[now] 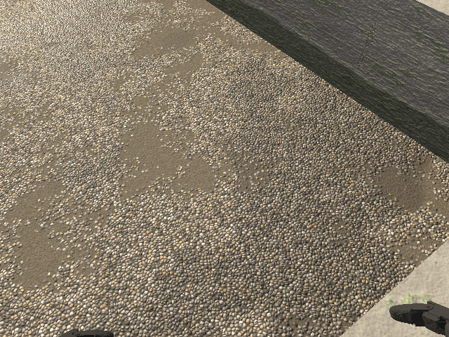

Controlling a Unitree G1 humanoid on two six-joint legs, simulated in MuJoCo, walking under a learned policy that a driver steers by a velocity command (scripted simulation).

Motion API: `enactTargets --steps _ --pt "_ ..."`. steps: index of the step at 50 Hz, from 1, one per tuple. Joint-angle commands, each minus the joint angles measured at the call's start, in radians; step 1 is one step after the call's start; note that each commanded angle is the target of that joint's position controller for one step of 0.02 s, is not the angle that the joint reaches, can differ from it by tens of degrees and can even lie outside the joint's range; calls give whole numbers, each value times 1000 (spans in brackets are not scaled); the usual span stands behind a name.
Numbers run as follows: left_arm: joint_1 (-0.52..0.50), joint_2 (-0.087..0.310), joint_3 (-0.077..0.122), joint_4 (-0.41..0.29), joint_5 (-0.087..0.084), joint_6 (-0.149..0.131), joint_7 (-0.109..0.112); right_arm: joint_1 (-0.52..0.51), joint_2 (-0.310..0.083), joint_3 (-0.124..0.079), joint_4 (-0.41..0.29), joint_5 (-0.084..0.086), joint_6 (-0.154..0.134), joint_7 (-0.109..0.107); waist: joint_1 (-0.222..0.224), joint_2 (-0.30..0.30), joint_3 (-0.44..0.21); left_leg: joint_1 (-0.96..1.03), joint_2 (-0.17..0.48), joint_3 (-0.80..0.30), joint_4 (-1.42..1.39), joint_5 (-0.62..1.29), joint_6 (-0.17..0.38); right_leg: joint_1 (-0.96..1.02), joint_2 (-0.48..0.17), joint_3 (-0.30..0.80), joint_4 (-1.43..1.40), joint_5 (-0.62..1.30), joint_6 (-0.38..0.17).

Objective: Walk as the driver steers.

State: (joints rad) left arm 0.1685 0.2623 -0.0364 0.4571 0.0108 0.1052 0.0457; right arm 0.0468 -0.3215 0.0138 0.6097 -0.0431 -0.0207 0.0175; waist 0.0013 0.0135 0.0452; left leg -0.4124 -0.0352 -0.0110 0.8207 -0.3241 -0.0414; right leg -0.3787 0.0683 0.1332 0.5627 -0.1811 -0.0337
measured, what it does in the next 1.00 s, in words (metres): steps on the spot: left foot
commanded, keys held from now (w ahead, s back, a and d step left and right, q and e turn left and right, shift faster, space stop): w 1.00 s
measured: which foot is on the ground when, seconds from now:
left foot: up 0.00-0.02, down 0.04-1.00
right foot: down 0.00-1.00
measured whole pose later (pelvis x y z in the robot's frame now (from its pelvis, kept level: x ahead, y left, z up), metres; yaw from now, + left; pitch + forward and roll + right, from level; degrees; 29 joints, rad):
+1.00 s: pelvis +0.05 +0.03 +0.01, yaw -2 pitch +0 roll +0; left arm -0.02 0.26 -0.16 0.51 0.07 0.01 -0.04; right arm 0.05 -0.26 0.14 0.39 -0.05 0.00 0.02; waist 0.00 -0.01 -0.03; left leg -0.13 -0.05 0.00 0.36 -0.24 0.04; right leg -0.23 0.04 0.14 0.39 -0.17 0.02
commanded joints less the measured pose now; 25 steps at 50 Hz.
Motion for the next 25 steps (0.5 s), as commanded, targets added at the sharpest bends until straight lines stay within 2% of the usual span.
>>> enactTargets --steps 1,2,3,4,5,6,7,9,11,12,13,17,25 --pt "-144 98 25 -112 -2 -12 -7 32 -14 22 -77 -18 -2 16 -53 -154 -204 230 5 24 -224 164 15 93 -195 283 -193 101 -169" --pt "-210 44 5 -139 -2 -20 -21 16 3 38 -104 -49 -11 32 -69 -122 -186 326 39 0 -231 290 27 26 -200 293 -157 178 -139" --pt "-188 29 -4 -130 1 -25 -28 29 -16 36 -118 -52 -14 35 -58 -71 -228 403 97 -37 -278 406 54 14 -164 269 -120 82 -98" --pt "-139 27 -9 -125 2 -28 -33 -21 -70 31 -148 -47 -10 37 3 76 -227 429 186 -140 -313 522 109 2 -87 211 -67 -131 -43" --pt "-125 47 -9 -118 6 -37 -43 -84 -67 37 -176 -35 3 34 27 155 -172 407 224 -205 -359 520 165 -41 -54 176 -41 -250 0" --pt "-146 74 -7 -117 6 -46 -48 -110 -66 40 -195 -24 12 32 26 156 -119 337 244 -245 -417 404 204 -44 -50 142 -27 -237 25" --pt "-214 61 -16 -131 -3 -62 -44 -134 -60 43 -214 14 -3 20 16 106 -53 286 257 -270 -460 334 201 -43 -65 119 -5 -187 45" --pt "-222 51 -28 -123 19 -72 -49 -146 -62 49 -218 28 -17 10 28 64 -59 285 226 -240 -475 294 179 13 -85 97 -63 -87 48" --pt "-226 60 -34 -114 28 -79 -59 -144 -60 54 -232 25 -16 7 22 14 -93 337 180 -187 -459 265 153 33 -98 100 -109 -18 27" --pt "-237 62 -37 -111 27 -84 -64 -142 -52 58 -239 18 -14 6 16 -15 -111 376 162 -162 -442 276 142 30 -105 110 -130 12 15" --pt "-270 67 -42 -122 36 -85 -64 -134 -48 59 -257 7 -15 8 5 -32 -145 408 154 -143 -444 279 131 35 -109 114 -141 33 9" --pt "-324 58 -62 -128 46 -85 -63 -140 -25 71 -282 -6 -14 17 -3 -48 -174 450 140 -118 -429 353 114 58 -127 136 -179 98 10" --pt "-366 75 -74 -118 47 -88 -72 -159 -29 76 -317 -5 -13 23 -2 -34 -197 446 138 -114 -440 345 89 96 -144 145 -211 141 14"
Keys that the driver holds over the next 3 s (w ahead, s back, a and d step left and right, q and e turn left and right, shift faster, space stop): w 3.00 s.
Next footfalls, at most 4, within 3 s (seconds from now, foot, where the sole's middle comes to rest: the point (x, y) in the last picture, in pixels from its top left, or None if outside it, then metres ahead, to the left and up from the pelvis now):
0.04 left None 0.06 0.13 -0.77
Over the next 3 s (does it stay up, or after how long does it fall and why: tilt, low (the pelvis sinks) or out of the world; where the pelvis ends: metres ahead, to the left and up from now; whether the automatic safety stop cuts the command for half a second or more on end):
stays up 0.04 0.04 0.02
